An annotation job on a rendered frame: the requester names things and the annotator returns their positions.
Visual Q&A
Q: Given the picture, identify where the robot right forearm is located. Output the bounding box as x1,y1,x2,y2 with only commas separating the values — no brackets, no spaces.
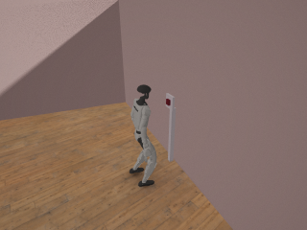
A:
140,127,149,150

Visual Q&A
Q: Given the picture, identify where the robot head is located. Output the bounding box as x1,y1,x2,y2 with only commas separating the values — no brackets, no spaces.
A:
136,84,152,106

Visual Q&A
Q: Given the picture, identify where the right robot hand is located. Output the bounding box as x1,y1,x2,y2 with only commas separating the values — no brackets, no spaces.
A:
143,149,153,163

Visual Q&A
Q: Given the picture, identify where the robot left upper arm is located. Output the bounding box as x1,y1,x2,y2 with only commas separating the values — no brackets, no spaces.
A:
130,99,139,118

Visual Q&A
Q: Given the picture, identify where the robot right thigh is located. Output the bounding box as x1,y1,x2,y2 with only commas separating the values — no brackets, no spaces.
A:
139,139,157,166

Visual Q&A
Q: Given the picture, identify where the panel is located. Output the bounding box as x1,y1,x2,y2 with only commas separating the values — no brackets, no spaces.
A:
166,93,177,162

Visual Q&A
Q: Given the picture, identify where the robot right upper arm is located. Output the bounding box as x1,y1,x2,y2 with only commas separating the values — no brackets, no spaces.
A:
139,106,151,132

